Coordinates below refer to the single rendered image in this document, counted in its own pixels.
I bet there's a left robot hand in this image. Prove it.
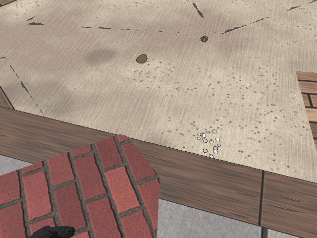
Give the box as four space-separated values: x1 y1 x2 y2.
29 225 75 238

